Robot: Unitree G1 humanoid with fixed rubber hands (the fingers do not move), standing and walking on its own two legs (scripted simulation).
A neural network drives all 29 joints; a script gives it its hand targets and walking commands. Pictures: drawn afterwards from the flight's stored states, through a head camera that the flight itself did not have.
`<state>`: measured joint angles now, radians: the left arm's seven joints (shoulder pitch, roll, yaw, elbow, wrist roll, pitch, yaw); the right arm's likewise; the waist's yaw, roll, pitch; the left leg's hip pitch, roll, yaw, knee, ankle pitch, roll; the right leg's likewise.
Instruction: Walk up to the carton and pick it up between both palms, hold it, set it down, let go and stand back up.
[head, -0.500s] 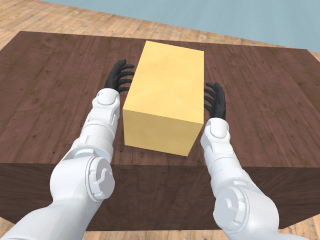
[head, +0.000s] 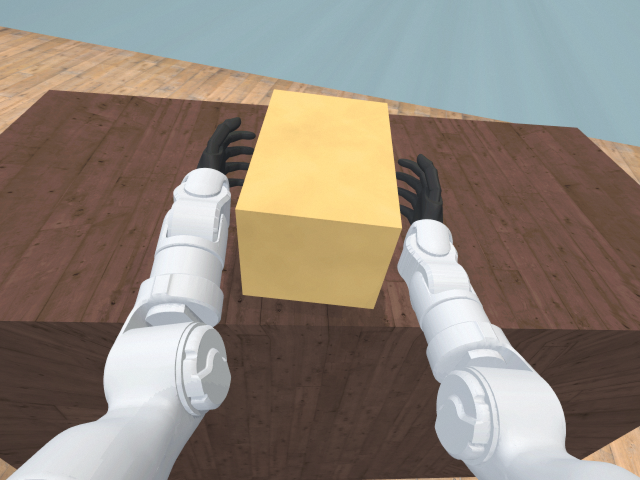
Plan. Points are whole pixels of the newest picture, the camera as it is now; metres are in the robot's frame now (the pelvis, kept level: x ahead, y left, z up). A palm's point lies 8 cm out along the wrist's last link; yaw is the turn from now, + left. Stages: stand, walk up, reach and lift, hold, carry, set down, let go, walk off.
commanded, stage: reach and lift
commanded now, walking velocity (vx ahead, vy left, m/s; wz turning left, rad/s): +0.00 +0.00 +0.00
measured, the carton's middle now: (320, 191) +0.48 +0.02 +0.14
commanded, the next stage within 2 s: none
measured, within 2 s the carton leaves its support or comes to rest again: neither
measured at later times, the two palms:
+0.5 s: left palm (215, 176) +0.41 +0.15 +0.21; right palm (439, 207) +0.39 -0.12 +0.19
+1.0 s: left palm (232, 179) +0.38 +0.12 +0.22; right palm (468, 212) +0.37 -0.15 +0.21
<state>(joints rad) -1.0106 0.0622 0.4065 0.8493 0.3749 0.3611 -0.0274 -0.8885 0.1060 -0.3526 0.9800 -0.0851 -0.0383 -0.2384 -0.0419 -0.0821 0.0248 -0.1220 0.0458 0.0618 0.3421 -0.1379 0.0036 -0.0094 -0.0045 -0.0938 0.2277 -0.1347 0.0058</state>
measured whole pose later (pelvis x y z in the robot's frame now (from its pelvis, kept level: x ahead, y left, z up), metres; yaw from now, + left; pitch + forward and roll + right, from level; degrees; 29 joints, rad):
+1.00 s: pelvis -0.01 -0.01 +0.00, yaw +0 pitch -9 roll -1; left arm -0.83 -0.04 0.39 0.30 0.39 0.77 -0.03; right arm -0.86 -0.02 -0.01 0.69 0.24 0.30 -0.26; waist -0.11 -0.02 0.05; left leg -0.04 0.04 0.04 0.34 -0.13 -0.01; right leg 0.05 0.01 -0.07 0.27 -0.15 0.00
